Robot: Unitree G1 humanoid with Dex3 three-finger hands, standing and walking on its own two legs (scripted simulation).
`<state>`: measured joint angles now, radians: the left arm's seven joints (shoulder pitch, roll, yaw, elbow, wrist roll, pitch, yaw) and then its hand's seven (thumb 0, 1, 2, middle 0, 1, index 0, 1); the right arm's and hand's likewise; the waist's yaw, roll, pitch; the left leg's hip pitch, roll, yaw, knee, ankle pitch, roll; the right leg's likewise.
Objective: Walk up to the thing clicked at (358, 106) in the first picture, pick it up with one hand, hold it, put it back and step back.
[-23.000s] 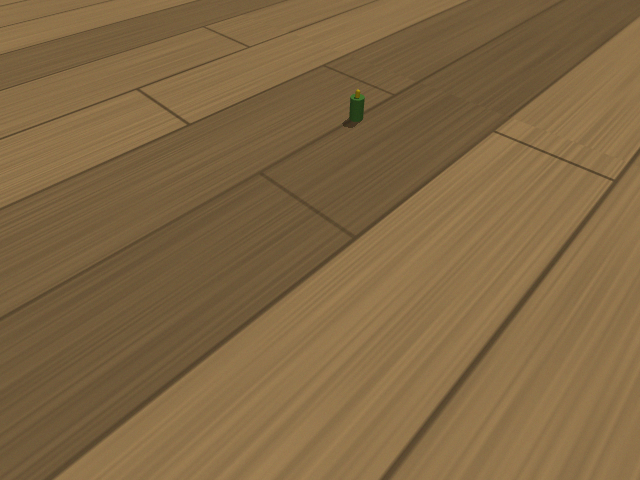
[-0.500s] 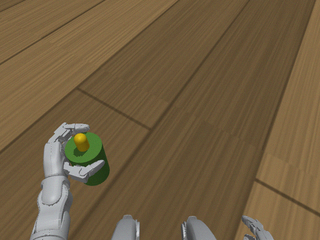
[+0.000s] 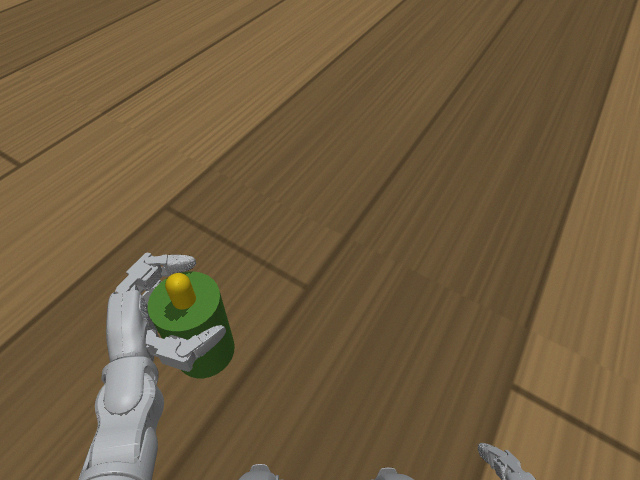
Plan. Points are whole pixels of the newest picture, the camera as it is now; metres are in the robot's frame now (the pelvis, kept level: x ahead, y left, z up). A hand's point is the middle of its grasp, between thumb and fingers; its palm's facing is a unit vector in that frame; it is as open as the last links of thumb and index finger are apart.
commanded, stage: lift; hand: left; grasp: from the side
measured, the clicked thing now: (192, 319) +0.34 +0.17 -0.01
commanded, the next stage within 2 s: hold in 0.38 s
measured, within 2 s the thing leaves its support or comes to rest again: neither
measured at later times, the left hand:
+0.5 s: hand (179, 307) +0.34 +0.18 +0.04, palm faces +0.20 -0.98 -0.05, open 11.1 cm
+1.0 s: hand (176, 308) +0.33 +0.17 +0.06, palm faces +0.20 -0.98 -0.05, open 11.0 cm
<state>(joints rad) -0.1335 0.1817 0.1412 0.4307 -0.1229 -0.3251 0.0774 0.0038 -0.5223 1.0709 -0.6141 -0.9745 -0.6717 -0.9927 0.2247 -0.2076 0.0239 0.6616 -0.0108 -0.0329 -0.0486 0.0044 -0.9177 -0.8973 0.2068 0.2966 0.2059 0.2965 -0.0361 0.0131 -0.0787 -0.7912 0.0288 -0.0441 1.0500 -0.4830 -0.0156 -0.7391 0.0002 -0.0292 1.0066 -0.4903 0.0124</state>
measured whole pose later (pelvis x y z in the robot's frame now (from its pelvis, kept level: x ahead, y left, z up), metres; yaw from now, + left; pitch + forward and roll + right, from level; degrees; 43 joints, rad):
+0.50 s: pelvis +0.01 +0.00 +0.02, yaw +0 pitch +10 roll -2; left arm -0.10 0.18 0.13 0.45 -0.12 -0.35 0.08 0.00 -0.52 1.07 -0.61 -0.97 -0.67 -0.99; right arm 0.22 -0.21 0.02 0.66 -0.02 -0.01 -0.04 0.00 -0.92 -0.90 0.21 0.30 0.21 0.30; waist -0.03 0.01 -0.05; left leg -0.66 0.03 -0.04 0.95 -0.46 -0.02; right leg -0.61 0.00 -0.02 0.90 -0.46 0.01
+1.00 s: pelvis +0.01 +0.00 +0.03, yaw +0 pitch +7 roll -1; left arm -0.07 0.17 0.11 0.41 -0.12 -0.33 0.09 0.00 -0.50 1.05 -0.61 -0.97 -0.67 -0.99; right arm 0.23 -0.21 0.01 0.66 -0.01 0.00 -0.04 0.01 -0.94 -0.90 0.21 0.30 0.21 0.30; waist -0.03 0.01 -0.04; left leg -0.57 0.03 -0.03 0.88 -0.43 -0.02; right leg -0.53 0.00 -0.02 0.85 -0.43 0.01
